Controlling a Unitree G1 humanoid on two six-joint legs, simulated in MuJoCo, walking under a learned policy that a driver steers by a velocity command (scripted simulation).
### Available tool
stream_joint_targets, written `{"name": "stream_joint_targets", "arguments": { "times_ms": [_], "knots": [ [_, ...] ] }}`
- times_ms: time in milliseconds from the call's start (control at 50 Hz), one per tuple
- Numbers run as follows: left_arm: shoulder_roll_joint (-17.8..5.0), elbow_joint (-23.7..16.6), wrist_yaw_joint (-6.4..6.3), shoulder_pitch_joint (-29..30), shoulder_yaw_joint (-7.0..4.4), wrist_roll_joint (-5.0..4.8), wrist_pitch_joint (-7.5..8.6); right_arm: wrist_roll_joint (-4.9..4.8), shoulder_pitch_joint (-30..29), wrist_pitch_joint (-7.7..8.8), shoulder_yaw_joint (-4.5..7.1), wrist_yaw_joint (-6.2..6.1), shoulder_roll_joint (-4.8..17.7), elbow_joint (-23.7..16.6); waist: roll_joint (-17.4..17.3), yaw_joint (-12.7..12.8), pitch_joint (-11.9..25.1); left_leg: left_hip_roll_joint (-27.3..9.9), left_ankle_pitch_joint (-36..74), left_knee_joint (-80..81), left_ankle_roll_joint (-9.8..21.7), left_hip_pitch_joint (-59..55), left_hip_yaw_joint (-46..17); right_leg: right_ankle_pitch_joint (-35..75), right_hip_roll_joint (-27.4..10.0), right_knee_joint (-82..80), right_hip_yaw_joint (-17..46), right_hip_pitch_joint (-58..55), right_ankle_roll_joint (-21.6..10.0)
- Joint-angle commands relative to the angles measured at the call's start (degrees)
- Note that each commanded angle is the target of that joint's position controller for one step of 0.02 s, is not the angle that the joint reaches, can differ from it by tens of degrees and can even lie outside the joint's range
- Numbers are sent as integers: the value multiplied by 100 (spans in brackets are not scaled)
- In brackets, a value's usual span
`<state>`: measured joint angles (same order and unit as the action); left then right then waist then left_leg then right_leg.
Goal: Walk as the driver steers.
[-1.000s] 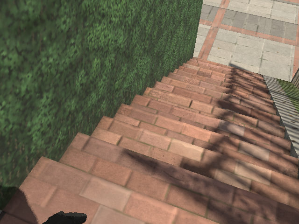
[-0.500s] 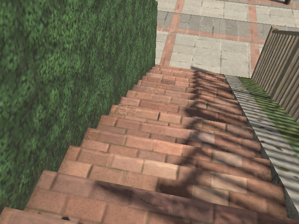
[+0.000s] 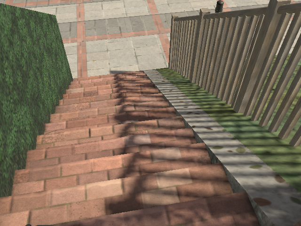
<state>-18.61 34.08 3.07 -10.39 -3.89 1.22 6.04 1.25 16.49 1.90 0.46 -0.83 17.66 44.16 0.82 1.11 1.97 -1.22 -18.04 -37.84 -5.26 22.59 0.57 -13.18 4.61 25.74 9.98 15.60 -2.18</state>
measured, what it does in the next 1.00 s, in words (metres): steps on the spot: left foot, then right foot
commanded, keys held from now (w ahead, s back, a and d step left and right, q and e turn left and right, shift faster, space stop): shift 0.20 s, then w+shift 0.10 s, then shift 0.70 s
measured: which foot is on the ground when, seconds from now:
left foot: up 0.00-0.02, down 0.04-0.36, up 0.38-0.62, down 0.64-1.00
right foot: down 0.00-0.06, up 0.08-0.32, down 0.34-1.00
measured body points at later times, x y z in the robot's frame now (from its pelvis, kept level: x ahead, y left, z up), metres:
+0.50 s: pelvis +0.02 +0.03 +0.00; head +0.03 +0.03 +0.45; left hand +0.05 +0.29 -0.13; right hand +0.13 -0.24 -0.11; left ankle +0.04 +0.13 -0.71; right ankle -0.04 -0.06 -0.74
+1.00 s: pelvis +0.07 +0.06 +0.00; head +0.09 +0.07 +0.45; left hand +0.17 +0.30 -0.14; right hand +0.17 -0.19 -0.12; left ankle +0.09 +0.13 -0.74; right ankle -0.01 -0.06 -0.74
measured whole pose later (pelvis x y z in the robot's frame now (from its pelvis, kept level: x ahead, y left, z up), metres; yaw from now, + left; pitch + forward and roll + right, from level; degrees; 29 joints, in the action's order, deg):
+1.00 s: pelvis +0.07 +0.06 +0.00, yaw -3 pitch +0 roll -1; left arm -14.0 51.4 4.2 -12.1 -0.3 0.5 -0.1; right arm 0.7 10.6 1.5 1.7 5.9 12.9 49.5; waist 0.8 0.7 -1.6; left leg 3.3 -11.5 -24.0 4.4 12.1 2.5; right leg -17.1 -0.1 19.6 1.5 2.1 0.9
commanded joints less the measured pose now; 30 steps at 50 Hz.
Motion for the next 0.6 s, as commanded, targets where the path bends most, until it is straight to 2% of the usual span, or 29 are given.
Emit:
{"name": "stream_joint_targets", "arguments": {
  "times_ms": [20, 40, 60, 80, 100, 120, 140, 180, 200, 220, 240, 260, 280, 300, 320, 340, 360, 380, 400, 420, 440, 480, 500, 540, 580, 600],
  "knots": [
    [-805, -182, 24, 86, -177, -61, -60, -144, -220, 192, 26, 38, 475, -383, 369, 21, 348, 74, 1037, 1233, 258, -444, 159, 1974, -1587, -212, 1436, -314, -1215],
    [-682, -79, 46, 45, -103, -58, -104, -181, -241, 230, 18, 54, 498, -423, 364, -54, 413, 44, 1568, 1486, 468, -849, 117, 1833, -1442, -161, 1457, -141, -1032],
    [-503, 8, 34, -85, -22, -46, -147, -160, -101, 288, 46, 50, 627, -514, 227, -148, 678, -355, 2480, 1550, 917, -1412, -189, 1221, -1137, 138, 1295, 39, -646],
    [-35, -122, -9, -575, 107, 25, -143, -163, -76, 388, 151, 60, 1174, -595, -1007, 146, 1172, -1736, 4334, 1855, 2412, -2306, -1766, -796, -198, 1043, 196, 749, 242],
    [-289, 66, -315, -223, 30, -261, -503, -71, 158, 126, 171, 48, 845, -443, 247, -156, 564, -2169, 6067, 1377, 1996, -2172, -1879, -1598, -93, 1366, -306, 781, 291],
    [-179, 123, -414, -321, 58, -284, -685, -59, 349, -1, 147, 44, 795, -431, 126, -201, 497, -2034, 6318, 1350, 1965, -2052, -1653, -1846, -106, 1650, -299, 765, 298],
    [-118, 176, -421, -344, 76, -252, -782, -63, 253, -70, 108, 36, 672, -457, -130, -158, 406, -1819, 6045, 1385, 1784, -1999, -1422, -1801, -188, 1681, -312, 716, 278],
    [-91, 242, -360, -394, 100, -248, -932, -63, -234, -143, 40, 32, 520, -519, -1022, 31, 269, -1289, 5472, 1441, 1322, -1539, -802, -1218, -280, 1356, -501, 150, 239],
    [-121, 291, -348, -385, 104, -260, -956, -49, -380, -171, 33, 34, 472, -557, -1200, 21, 248, -1066, 5107, 1409, 1214, -1418, -593, -966, -223, 1105, -645, -72, 256],
    [-105, 354, -342, -467, 137, -205, -962, -29, -247, -210, 61, 43, 529, -544, -1246, -47, 478, -953, 3472, 1597, 1198, -1444, -579, -843, -132, 912, -870, -314, 220],
    [-214, 359, -318, -469, 118, -95, -948, -55, -15, -296, 210, 59, 860, -488, -1325, -141, 413, -920, 1241, 1835, 1281, -1435, -797, -895, 4, 973, -1196, -242, 141],
    [-305, 341, -278, -297, 106, 8, -945, -57, 107, -388, 270, 73, 925, -460, -1208, -243, 119, -983, -1334, 2210, 1356, -1144, -1099, -1059, -61, 890, -1276, -135, 31],
    [-257, 294, -245, -97, 127, 64, -938, -62, 35, -467, 295, 86, 906, -474, -1166, -250, -385, -1072, -2596, 2473, 1384, -665, -1340, -1086, -114, 780, -1367, -85, -59],
    [-115, 281, -230, -47, 171, 61, -905, -98, -180, -513, 297, 97, 810, -528, -1068, -156, -795, -1075, -2685, 2499, 1366, -165, -1377, -903, -183, 543, -1371, -233, -149],
    [-22, 433, -245, -422, 198, 60, -845, -98, -221, -511, 284, 95, 691, -533, -915, -4, -785, -981, -2486, 2343, 1348, 55, -1295, -998, -201, 137, -1261, -641, -272],
    [-20, 622, -289, -903, 203, 85, -755, -86, -372, -466, 262, 77, 509, -563, -652, 178, -744, -793, -1907, 1826, 1266, 398, -1068, -1032, -403, -182, -859, -1181, -416],
    [-400, 738, -365, -1286, 112, 79, -675, -107, -713, -379, 138, 85, 115, -777, 323, 316, -659, -216, -1109, 774, 1008, 920, -371, -1640, -1092, -757, 379, -1479, -692],
    [-776, 839, -381, -1471, -22, -43, -660, -34, -826, -295, 108, 80, 69, -913, 1112, 323, -821, 361, -834, -112, 809, 1315, 333, -1461, -1978, -1366, 1732, -1377, -1042],
    [-680, 845, -397, -1433, 9, -9, -626, 11, -869, -245, 186, 60, 309, -907, 920, 338, -1032, 212, -1239, -642, 797, 1555, 111, -223, -2374, -1400, 2011, -1392, -1346],
    [-536, 879, -416, -1396, 51, 12, -580, -13, -781, -220, 213, 60, 312, -846, 599, 230, -932, 104, -1246, -1028, 774, 1552, -52, 1029, -2406, -1256, 1738, -1520, -1459],
    [-428, 896, -434, -1293, 85, -14, -551, -24, -668, -217, 226, 59, 298, -776, 429, 115, -763, 33, -1124, -1169, 732, 1409, -100, 2003, -2262, -1136, 1303, -1630, -1392],
    [-262, 929, -454, -970, 151, -71, -507, -25, -470, -217, 196, 76, 180, -647, 527, -74, -457, 42, -643, -936, 658, 705, 23, 3515, -1770, -901, 356, -1518, -1071],
    [-228, 953, -447, -876, 170, -78, -508, -48, -409, -235, 171, 87, 103, -593, 611, -115, -347, 136, -418, -740, 644, 266, 137, 3884, -1545, -794, 0, -1324, -922],
    [-184, 1047, -436, -893, 198, -96, -556, -129, -456, -309, 121, 87, -7, -574, 731, -85, -270, 293, 38, -235, 651, -404, 294, 3934, -1307, -623, -342, -966, -715],
    [-186, 1140, -442, -908, 227, -126, -638, -129, -498, -376, 66, 75, -125, -558, 786, -95, -305, 346, 400, 365, 708, -888, 365, 3249, -1251, -471, -326, -675, -570],
    [-205, 1141, -450, -826, 236, -160, -670, -97, -336, -381, 43, 56, -178, -487, 684, -215, -295, 359, 802, 897, 765, -1351, 380, 2513, -1226, -360, -297, -408, -463]
  ]
}}
Velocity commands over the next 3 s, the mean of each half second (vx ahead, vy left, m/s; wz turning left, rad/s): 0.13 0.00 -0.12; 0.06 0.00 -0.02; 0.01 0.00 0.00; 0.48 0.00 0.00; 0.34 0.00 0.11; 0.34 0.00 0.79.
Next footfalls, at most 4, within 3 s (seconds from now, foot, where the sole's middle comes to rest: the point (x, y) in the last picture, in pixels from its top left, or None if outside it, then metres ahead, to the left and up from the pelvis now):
0.04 left None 0.05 0.13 -0.78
0.34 right None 0.03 -0.07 -0.78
0.64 left None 0.13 0.13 -0.78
1.90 left None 0.21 0.14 -0.78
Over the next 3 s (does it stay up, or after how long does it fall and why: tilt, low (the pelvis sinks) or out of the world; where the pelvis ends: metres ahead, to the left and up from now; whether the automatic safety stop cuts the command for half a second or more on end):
stays up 0.42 0.05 -0.20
